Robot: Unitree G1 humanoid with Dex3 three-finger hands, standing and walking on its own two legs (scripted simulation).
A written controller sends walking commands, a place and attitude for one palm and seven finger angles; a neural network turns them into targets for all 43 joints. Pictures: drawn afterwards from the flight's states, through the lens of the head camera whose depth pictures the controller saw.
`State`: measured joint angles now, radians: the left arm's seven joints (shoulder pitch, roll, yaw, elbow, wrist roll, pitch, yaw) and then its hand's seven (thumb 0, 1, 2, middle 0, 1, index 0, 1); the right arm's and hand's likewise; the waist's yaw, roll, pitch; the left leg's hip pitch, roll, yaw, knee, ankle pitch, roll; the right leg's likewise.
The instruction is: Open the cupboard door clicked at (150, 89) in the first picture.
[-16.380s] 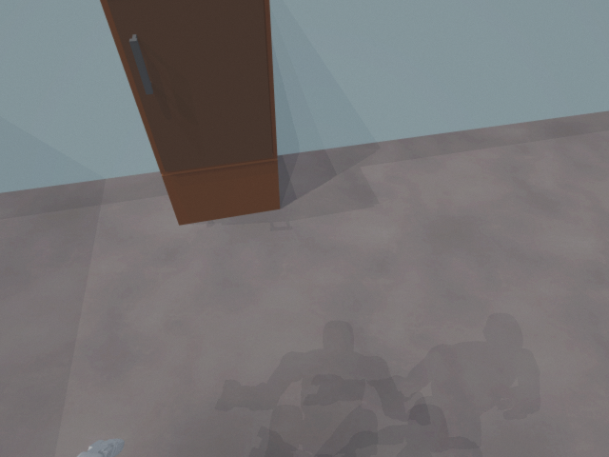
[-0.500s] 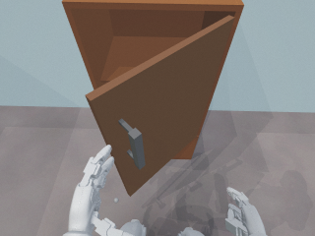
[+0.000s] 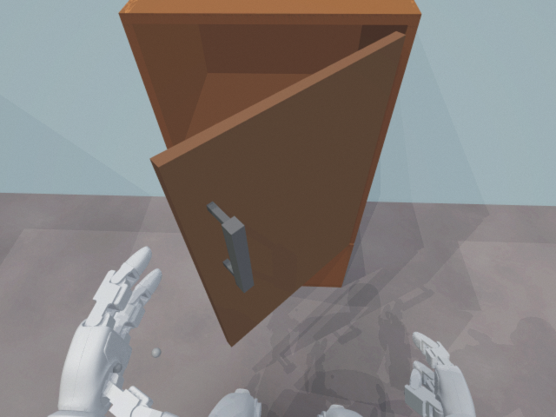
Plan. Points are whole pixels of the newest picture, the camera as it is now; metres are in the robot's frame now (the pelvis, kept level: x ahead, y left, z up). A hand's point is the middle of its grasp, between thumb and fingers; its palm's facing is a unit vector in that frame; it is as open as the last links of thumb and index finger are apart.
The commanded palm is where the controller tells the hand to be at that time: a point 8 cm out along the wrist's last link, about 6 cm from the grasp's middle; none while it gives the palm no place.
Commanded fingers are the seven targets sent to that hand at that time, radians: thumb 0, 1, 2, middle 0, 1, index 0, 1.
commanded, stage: draw the hand back to the body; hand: left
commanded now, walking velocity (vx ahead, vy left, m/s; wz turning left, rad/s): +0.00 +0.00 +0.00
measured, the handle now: (231, 249) +0.33 +0.10 +0.07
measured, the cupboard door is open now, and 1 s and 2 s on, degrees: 45 45 45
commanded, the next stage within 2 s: step back with the hand held close in 1.40 s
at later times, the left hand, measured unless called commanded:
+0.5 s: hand (71, 317) +0.20 +0.22 +0.15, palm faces +0.15 -0.94 -0.30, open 15.1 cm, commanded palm +0.16 +0.27 +0.18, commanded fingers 0.00 0.03 0.52 -0.17 -0.30 -0.17 -0.30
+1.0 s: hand out of the picture +0.23 +0.30 +0.24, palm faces +0.41 -0.81 -0.42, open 9.3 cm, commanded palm +0.18 +0.34 +0.26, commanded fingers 0.00 0.90 0.90 -0.20 -0.30 -0.20 -0.30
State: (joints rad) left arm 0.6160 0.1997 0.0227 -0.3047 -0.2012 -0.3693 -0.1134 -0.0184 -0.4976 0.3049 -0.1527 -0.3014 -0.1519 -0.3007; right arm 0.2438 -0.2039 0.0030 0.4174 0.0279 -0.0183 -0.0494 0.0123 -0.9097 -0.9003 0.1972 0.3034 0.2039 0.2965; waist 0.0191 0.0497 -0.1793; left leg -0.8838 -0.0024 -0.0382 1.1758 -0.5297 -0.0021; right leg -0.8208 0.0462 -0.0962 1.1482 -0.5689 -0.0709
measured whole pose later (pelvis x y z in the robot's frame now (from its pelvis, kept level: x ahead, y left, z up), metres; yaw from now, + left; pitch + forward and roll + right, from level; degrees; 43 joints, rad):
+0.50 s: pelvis +0.02 +0.03 +0.05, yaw -1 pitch +6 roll -2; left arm 0.67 0.30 0.10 -0.45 -0.08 -0.07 0.06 -0.01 -0.28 0.40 -0.16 -0.30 -0.16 -0.30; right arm 0.27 -0.21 0.04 0.43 0.04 -0.04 -0.11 0.01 -0.91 -0.90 0.20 0.30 0.20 0.30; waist 0.03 0.06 -0.14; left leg -0.53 -0.02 0.00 0.86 -0.43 0.05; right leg -0.46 0.03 -0.05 0.80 -0.44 -0.02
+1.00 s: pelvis +0.04 +0.04 +0.09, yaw -1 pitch -2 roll -1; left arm 0.50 0.37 0.31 -0.45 -0.07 -0.03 0.12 0.00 0.56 0.76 -0.20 -0.30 -0.20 -0.30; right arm 0.21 -0.23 0.06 0.58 0.01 -0.09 -0.08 0.01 -0.91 -0.90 0.20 0.30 0.21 0.30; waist 0.06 0.06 -0.03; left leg -0.18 -0.05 0.01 0.50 -0.29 0.06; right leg -0.12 0.01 -0.03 0.45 -0.30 0.00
